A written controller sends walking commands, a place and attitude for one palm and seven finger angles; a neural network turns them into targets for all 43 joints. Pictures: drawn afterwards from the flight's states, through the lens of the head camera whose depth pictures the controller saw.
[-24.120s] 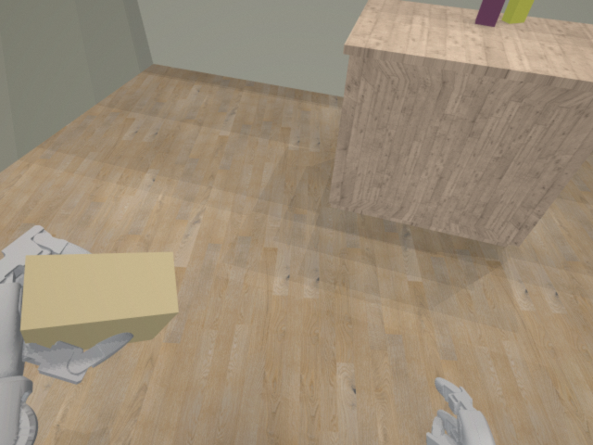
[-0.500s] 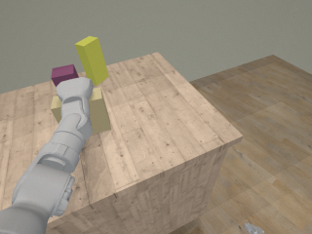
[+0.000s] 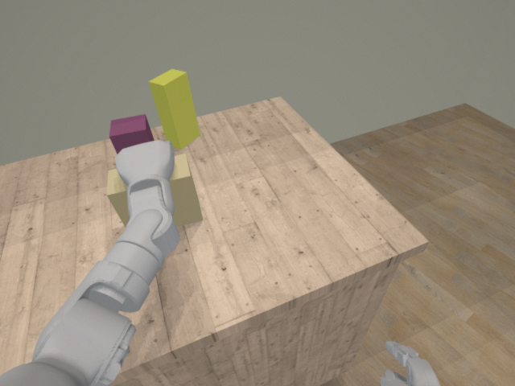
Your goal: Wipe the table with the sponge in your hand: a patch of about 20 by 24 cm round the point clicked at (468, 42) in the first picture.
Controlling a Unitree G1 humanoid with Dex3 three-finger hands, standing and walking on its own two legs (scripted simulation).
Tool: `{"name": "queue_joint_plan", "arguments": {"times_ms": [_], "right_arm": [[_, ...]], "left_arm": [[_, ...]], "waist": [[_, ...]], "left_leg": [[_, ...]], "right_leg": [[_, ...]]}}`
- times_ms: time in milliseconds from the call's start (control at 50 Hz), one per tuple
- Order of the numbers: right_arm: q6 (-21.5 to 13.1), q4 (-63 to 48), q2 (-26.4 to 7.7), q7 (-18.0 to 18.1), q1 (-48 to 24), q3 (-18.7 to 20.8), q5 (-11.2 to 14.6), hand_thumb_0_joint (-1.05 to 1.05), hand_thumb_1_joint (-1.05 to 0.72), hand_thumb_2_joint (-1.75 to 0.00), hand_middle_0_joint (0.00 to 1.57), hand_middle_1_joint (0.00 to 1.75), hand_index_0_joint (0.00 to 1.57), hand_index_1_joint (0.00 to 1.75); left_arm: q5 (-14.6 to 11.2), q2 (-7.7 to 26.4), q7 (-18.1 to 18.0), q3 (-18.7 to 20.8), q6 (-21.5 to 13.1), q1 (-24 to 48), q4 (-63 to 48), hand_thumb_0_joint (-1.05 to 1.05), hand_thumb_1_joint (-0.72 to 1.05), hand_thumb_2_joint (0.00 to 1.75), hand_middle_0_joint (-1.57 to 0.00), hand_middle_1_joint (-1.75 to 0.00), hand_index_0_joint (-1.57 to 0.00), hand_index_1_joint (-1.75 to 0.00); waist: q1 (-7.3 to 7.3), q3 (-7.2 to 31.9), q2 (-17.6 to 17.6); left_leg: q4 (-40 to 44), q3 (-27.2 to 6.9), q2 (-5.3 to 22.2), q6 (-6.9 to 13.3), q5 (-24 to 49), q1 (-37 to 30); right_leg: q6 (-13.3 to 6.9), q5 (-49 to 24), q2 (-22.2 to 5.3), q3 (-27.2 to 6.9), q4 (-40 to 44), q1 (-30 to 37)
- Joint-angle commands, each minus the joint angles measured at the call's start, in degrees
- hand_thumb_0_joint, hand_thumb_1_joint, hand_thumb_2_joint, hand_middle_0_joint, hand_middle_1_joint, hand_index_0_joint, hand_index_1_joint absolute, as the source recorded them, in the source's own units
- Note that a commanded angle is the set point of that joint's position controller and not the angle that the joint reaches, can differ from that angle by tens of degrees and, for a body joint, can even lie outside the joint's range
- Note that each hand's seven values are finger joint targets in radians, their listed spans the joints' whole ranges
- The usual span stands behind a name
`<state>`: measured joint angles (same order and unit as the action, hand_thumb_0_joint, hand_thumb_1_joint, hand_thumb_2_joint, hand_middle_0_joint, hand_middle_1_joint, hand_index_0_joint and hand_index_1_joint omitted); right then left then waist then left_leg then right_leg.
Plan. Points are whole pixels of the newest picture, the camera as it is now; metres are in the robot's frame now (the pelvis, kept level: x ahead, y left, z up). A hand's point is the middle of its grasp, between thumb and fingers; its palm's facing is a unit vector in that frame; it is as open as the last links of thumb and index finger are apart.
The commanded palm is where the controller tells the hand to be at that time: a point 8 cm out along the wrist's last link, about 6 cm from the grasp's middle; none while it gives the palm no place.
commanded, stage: wipe back along the third lane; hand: left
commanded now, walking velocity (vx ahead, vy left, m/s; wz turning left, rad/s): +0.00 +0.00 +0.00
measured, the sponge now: (161, 204) +0.40 +0.21 +0.08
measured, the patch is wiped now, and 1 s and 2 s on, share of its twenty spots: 1.00 1.00 1.00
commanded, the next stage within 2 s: slide back across to the middle lane in 1.20 s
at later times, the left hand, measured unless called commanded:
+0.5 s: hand (169, 207) +0.35 +0.17 +0.13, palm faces +0.13 -0.05 -0.99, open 10.1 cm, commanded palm +0.30 +0.16 +0.15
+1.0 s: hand (175, 227) +0.31 +0.15 +0.13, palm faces +0.15 -0.09 -0.98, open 10.1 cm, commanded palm +0.25 +0.14 +0.15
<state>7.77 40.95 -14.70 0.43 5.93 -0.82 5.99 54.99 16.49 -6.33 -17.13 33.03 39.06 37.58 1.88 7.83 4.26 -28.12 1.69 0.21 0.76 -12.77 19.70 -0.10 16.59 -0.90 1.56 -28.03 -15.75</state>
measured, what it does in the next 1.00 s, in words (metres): stands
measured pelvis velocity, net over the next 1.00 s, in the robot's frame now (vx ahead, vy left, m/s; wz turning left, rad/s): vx -0.01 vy -0.04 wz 0.00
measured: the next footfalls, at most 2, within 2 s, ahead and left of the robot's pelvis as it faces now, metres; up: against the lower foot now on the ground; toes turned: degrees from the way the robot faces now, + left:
none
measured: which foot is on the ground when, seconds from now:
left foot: down 0.00-1.00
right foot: down 0.00-1.00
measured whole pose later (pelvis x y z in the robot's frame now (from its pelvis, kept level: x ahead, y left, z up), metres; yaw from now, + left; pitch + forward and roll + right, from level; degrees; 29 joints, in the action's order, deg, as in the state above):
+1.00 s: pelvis -0.01 -0.04 +0.00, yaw +0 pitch -2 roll +1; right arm 8.7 37.7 -15.8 -1.7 0.7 -2.1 6.3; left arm 55.3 17.7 -1.6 -20.7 38.6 15.5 4.0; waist 4.1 6.3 6.4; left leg -29.3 0.8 2.2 -1.4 -13.6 13.7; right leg -2.9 18.9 1.2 2.3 -31.7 -10.9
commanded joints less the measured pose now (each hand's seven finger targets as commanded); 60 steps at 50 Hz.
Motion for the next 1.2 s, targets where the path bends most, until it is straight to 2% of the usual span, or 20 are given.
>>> {"name": "queue_joint_plan", "arguments": {"times_ms": [0,80,100,160,200,240,260,300,340,360,380,620,660,720,780,860,880,1000,1120,1180], "right_arm": [[-2.4,-10.2,-6.3,-1.1,-12.0,1.9,-0.4,0.00,-0.90,-0.90,0.20,0.30,0.20,0.30],[-1.5,-11.6,-6.1,-1.9,-14.3,1.5,-0.1,0.00,-0.90,-0.90,0.20,0.30,0.20,0.30],[-1.3,-11.4,-6.1,-2.1,-14.7,1.4,-0.2,0.00,-0.90,-0.90,0.20,0.30,0.20,0.30],[-0.8,-12.3,-5.6,-2.8,-15.9,1.2,0.0,0.00,-0.90,-0.90,0.20,0.30,0.20,0.30],[-0.3,-12.2,-5.8,-3.2,-16.6,1.0,-0.3,0.00,-0.90,-0.90,0.20,0.30,0.20,0.30],[-0.1,-13.4,-5.4,-3.8,-17.2,0.8,-0.2,0.00,-0.90,-0.90,0.20,0.30,0.20,0.30],[-0.1,-14.2,-4.9,-4.0,-18.0,0.8,0.0,0.00,-0.90,-0.90,0.20,0.30,0.20,0.30],[0.1,-13.8,-5.3,-4.4,-18.2,0.7,0.0,0.00,-0.90,-0.90,0.20,0.30,0.20,0.30],[0.3,-13.8,-5.4,-4.2,-18.5,0.5,0.0,0.00,-0.90,-0.90,0.20,0.30,0.20,0.30],[0.1,-14.2,-5.0,-4.2,-18.9,0.5,0.1,0.00,-0.90,-0.90,0.20,0.30,0.20,0.30],[0.2,-13.9,-5.5,-4.1,-18.7,0.4,0.0,0.00,-0.90,-0.90,0.20,0.30,0.20,0.30],[-0.5,-14.0,-5.1,-2.9,-20.6,-0.1,0.3,0.00,-0.90,-0.90,0.20,0.30,0.20,0.30],[-0.7,-14.0,-5.1,-2.6,-20.5,0.0,0.3,0.00,-0.90,-0.90,0.20,0.30,0.20,0.30],[-1.3,-14.0,-4.9,-2.6,-20.7,-0.1,0.2,0.00,-0.90,-0.90,0.20,0.30,0.20,0.30],[-1.7,-14.1,-5.0,-2.3,-21.0,0.0,0.1,0.00,-0.90,-0.90,0.20,0.30,0.20,0.30],[-2.4,-15.3,-4.1,-2.5,-21.9,-0.2,0.6,0.00,-0.90,-0.90,0.20,0.30,0.20,0.30],[-2.5,-14.3,-4.9,-2.2,-21.3,0.0,0.2,0.00,-0.90,-0.90,0.20,0.30,0.20,0.30],[-2.7,-15.0,-4.8,-2.6,-21.8,0.3,0.0,0.00,-0.90,-0.90,0.20,0.30,0.20,0.30],[-2.4,-15.6,-4.6,-3.1,-21.9,0.4,-0.1,0.00,-0.90,-0.90,0.20,0.30,0.20,0.30],[-2.3,-16.2,-4.5,-3.3,-21.7,0.5,-0.1,0.00,-0.90,-0.90,0.20,0.30,0.20,0.30]], "left_arm": [[-1.6,-0.8,2.4,-1.2,2.9,10.2,-9.3,0.00,0.10,1.30,-1.20,-1.60,-1.20,-1.60],[-2.4,-2.6,3.9,-3.0,4.3,7.7,-15.1,0.00,0.10,1.30,-1.20,-1.60,-1.20,-1.60],[-2.2,-1.3,4.1,-2.0,4.8,6.4,-15.3,0.00,0.10,1.30,-1.20,-1.60,-1.20,-1.60],[-1.9,-4.8,5.1,-4.9,5.8,5.7,-19.9,0.00,0.10,1.30,-1.20,-1.60,-1.20,-1.60],[-1.3,-2.5,5.5,-3.7,6.7,3.0,-21.7,0.00,0.10,1.30,-1.20,-1.60,-1.20,-1.60],[-1.3,-4.2,6.1,-5.6,7.2,-0.5,-25.6,0.00,0.10,1.30,-1.20,-1.60,-1.20,-1.60],[-2.1,-6.1,6.6,-6.8,7.1,-0.6,-27.7,0.00,0.10,1.30,-1.20,-1.60,-1.20,-1.60],[-1.6,-4.2,6.8,-6.1,8.0,-3.7,-28.6,0.00,0.10,1.30,-1.20,-1.60,-1.20,-1.60],[-1.7,-2.7,6.9,-5.0,8.3,-4.8,-30.3,0.00,0.10,1.30,-1.20,-1.60,-1.20,-1.60],[-2.5,-4.1,6.9,-5.4,8.1,-4.7,-31.3,0.00,0.10,1.30,-1.20,-1.60,-1.20,-1.60],[-2.2,-2.2,6.7,-4.3,8.3,-6.2,-31.5,0.00,0.10,1.30,-1.20,-1.60,-1.20,-1.60],[-1.7,0.2,6.3,-3.3,7.9,-9.7,-35.6,0.00,0.10,1.30,-1.20,-1.60,-1.20,-1.60],[-1.6,2.0,6.2,-1.7,7.5,-8.5,-36.2,0.00,0.10,1.30,-1.20,-1.60,-1.20,-1.60],[-1.8,0.4,6.3,-3.1,7.3,-11.1,-36.0,0.00,0.10,1.30,-1.20,-1.60,-1.20,-1.60],[-2.1,3.4,6.2,-0.4,7.0,-12.6,-36.7,0.00,0.10,1.30,-1.20,-1.60,-1.20,-1.60],[-3.5,-0.5,6.6,-3.2,6.4,-12.6,-39.9,0.00,0.10,1.30,-1.20,-1.60,-1.20,-1.60],[-3.0,2.8,6.4,-1.0,6.5,-14.2,-38.0,0.00,0.10,1.30,-1.20,-1.60,-1.20,-1.60],[-2.9,2.2,6.5,-0.8,5.9,-21.1,-41.9,0.00,0.10,1.30,-1.20,-1.60,-1.20,-1.60],[-4.0,2.3,6.5,-0.4,5.4,-26.7,-46.8,0.00,0.10,1.30,-1.20,-1.60,-1.20,-1.60],[-3.8,1.8,6.4,-1.2,4.8,-28.0,-49.9,0.00,0.10,1.30,-1.20,-1.60,-1.20,-1.60]], "waist": [[1.11,12.7,-7.2],[1.12,11.3,-8.6],[1.42,10.8,-8.7],[1.07,11.1,-8.2],[1.75,10.2,-7.5],[2.25,10.7,-5.1],[1.85,10.7,-6.3],[2.48,9.5,-6.0],[2.53,8.7,-7.7],[2.29,9.1,-8.4],[2.69,8.5,-9.8],[2.79,5.4,-8.4],[2.61,5.7,-9.0],[2.96,4.8,-9.0],[3.57,5.8,-10.2],[2.86,4.4,-9.9],[3.41,3.0,-10.6],[4.20,3.9,-8.5],[4.07,1.4,-10.9],[4.04,1.4,-9.5]], "left_leg": [[0.9,-1.7,-0.6,1.3,15.7,-11.4],[0.6,-1.9,-0.4,1.4,17.1,-11.3],[0.5,-1.9,-0.4,1.3,17.1,-11.1],[-0.2,-1.9,-0.3,1.3,20.4,-11.9],[-0.6,-1.8,-0.3,1.2,20.5,-11.7],[-1.1,-1.5,-0.6,1.3,22.2,-12.1],[-1.2,-2.0,-0.4,1.4,23.4,-11.9],[-1.0,-1.9,-0.4,1.3,20.9,-11.2],[-0.8,-1.3,-0.6,1.3,18.8,-10.5],[-0.7,-1.4,-0.5,1.4,19.1,-10.4],[-0.7,-1.3,-0.6,1.4,18.0,-10.0],[0.1,0.0,-1.1,1.4,11.0,-9.1],[0.4,-0.3,-1.1,1.4,10.0,-9.3],[0.2,0.0,-1.3,1.5,8.9,-9.2],[-0.1,0.6,-1.5,1.6,9.0,-9.3],[0.3,0.5,-1.5,1.7,8.5,-9.2],[0.0,0.5,-1.4,1.6,7.8,-9.3],[-0.6,0.9,-1.7,1.7,10.0,-9.8],[-1.1,0.9,-1.4,1.8,10.8,-9.5],[-0.7,0.5,-1.2,1.8,11.4,-10.1]], "right_leg": [[-3.6,-17.4,2.9,2.5,2.0,1.6],[-3.6,-19.7,2.8,2.9,1.5,2.4],[-3.6,-20.0,2.7,2.9,1.4,2.6],[-3.9,-23.5,2.6,3.2,0.2,3.5],[-4.0,-23.8,2.6,3.0,0.1,3.7],[-4.2,-25.7,2.6,2.9,-0.4,4.6],[-4.2,-26.6,2.5,3.1,-0.7,5.3],[-4.2,-24.6,2.8,3.0,-0.6,4.6],[-4.0,-24.0,2.8,2.6,-0.2,4.8],[-4.0,-24.4,2.7,2.7,-0.5,5.6],[-3.9,-23.9,2.8,2.5,-0.3,5.4],[-3.2,-16.5,2.4,0.4,1.8,4.0],[-3.2,-14.6,2.5,-0.2,2.2,4.0],[-3.0,-13.4,2.4,-0.3,2.7,3.5],[-2.6,-13.8,2.2,-1.2,3.0,4.9],[-2.4,-12.9,2.1,-1.1,3.8,4.2],[-2.4,-11.3,2.1,-1.7,4.2,3.4],[-2.5,-15.0,2.0,-2.3,3.5,5.1],[-2.1,-17.4,2.0,-3.1,4.1,4.8],[-2.4,-16.8,2.4,-2.4,3.4,4.4]]}}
